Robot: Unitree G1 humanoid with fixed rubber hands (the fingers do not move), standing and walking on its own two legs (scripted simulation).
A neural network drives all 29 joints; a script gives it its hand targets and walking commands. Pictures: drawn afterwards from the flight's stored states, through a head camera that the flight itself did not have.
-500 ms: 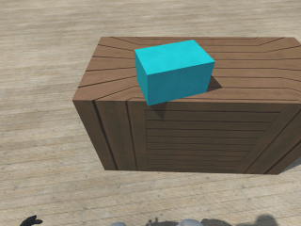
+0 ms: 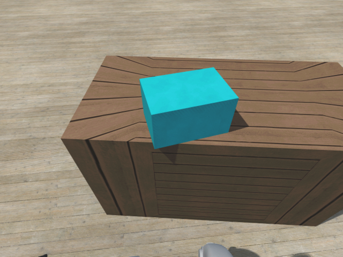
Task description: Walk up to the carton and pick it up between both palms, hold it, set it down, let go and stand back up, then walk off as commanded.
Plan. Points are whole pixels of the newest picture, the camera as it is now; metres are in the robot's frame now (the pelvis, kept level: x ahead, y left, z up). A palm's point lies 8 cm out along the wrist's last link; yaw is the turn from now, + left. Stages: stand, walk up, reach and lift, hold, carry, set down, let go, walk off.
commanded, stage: walk up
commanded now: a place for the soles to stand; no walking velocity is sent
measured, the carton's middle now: (185, 106) +0.57 -0.02 +0.03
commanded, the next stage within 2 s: reach and lift in 1.90 s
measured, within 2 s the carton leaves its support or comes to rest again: neither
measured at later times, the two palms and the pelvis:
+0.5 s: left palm (58, 253) +0.16 +0.29 -0.08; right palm (332, 229) +0.21 -0.38 -0.07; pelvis +0.09 -0.04 +0.00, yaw +0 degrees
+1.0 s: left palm (71, 217) +0.24 +0.28 -0.06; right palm (323, 216) +0.25 -0.38 -0.08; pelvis +0.11 -0.04 +0.00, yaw -1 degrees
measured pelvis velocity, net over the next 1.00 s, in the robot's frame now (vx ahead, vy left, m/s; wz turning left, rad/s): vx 0.11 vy -0.04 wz -0.01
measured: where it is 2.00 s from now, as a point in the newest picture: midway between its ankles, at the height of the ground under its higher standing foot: outside the picture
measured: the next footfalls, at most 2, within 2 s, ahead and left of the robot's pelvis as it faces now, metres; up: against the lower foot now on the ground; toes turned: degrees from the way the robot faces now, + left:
right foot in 0.04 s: +0.18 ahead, -0.16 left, +0.00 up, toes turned -3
left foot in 0.38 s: +0.19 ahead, +0.10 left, +0.00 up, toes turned +2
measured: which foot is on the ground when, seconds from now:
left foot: down 0.00-0.04, up 0.06-0.36, down 0.38-1.00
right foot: up 0.00-0.02, down 0.04-1.00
